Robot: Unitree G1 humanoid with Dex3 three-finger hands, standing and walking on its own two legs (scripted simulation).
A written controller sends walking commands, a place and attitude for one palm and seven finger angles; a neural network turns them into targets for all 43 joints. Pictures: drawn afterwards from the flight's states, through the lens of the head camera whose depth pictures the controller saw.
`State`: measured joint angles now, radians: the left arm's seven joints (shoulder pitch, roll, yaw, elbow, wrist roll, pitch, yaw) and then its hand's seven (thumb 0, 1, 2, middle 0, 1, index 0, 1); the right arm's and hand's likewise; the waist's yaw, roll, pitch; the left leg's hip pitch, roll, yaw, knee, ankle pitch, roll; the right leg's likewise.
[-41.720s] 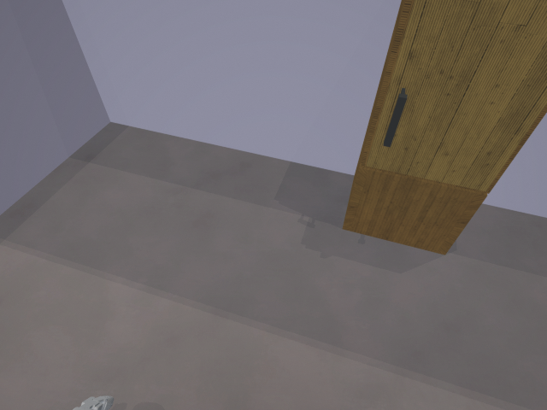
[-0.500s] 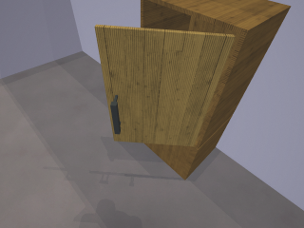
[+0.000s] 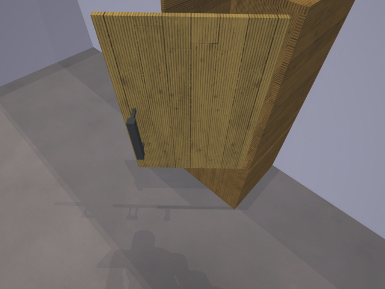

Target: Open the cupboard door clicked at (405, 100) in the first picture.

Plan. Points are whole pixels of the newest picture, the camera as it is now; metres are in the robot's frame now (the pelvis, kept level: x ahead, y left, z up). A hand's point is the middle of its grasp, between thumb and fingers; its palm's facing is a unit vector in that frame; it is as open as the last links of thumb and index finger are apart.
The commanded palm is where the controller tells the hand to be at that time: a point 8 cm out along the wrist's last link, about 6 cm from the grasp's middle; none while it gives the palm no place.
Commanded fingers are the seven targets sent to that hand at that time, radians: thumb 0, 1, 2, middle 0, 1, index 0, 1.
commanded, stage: come to a stop and stand still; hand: left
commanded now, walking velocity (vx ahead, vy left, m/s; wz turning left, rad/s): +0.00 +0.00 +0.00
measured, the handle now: (137, 135) +0.56 +0.21 -0.10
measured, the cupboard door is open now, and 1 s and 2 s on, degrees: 42 42 42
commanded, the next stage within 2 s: look again from close up in 0.92 s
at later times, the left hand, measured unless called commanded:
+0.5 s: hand out of the picture +0.00 +0.14 -0.16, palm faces +0.02 -0.98 -0.21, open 7.3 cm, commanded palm none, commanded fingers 0.00 0.90 0.90 -0.20 -0.30 -0.20 -0.30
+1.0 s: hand out of the picture +0.01 +0.14 -0.16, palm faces +0.04 -0.98 -0.20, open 7.3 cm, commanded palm none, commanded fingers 0.00 0.90 0.90 -0.20 -0.30 -0.20 -0.30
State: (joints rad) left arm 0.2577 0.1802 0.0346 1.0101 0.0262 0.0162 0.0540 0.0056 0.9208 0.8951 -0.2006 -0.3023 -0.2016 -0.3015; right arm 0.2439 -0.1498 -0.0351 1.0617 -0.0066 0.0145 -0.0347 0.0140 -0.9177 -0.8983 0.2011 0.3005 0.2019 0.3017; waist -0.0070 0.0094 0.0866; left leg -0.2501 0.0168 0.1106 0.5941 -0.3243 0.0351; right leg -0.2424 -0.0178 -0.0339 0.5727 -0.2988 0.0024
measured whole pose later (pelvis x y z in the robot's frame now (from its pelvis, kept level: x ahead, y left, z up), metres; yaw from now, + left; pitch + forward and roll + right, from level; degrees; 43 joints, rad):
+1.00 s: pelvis +0.01 -0.04 +0.01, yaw +2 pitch -1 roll +1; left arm 0.26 0.17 -0.01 1.10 0.02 -0.02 0.02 0.00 0.92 0.89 -0.20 -0.30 -0.20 -0.30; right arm 0.25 -0.16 0.01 1.12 -0.02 -0.02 -0.03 0.02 -0.92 -0.90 0.20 0.30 0.20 0.30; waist 0.01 -0.01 0.04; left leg -0.18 0.04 0.07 0.43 -0.24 -0.02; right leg -0.18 0.01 -0.07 0.46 -0.27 -0.05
